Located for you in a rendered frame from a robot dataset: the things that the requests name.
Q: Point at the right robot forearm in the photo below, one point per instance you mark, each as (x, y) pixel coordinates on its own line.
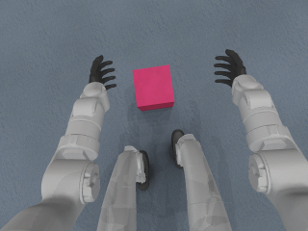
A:
(264, 129)

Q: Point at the left robot forearm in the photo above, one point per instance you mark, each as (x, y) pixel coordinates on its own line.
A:
(81, 139)

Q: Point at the robot left shin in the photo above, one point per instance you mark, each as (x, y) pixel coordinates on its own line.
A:
(142, 177)

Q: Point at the left robot upper arm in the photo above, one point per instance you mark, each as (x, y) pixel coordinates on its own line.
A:
(68, 186)

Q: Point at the right robot upper arm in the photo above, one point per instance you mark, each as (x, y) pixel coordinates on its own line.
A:
(282, 175)

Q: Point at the robot right shin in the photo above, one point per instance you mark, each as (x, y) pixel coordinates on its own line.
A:
(188, 137)

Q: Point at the left robot hand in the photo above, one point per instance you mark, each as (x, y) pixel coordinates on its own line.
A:
(96, 73)

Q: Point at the carton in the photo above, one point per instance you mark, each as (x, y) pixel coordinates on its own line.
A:
(153, 88)

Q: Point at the right robot hand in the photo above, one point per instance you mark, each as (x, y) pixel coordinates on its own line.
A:
(236, 67)

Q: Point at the robot shin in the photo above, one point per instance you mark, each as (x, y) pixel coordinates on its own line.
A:
(188, 137)
(142, 177)

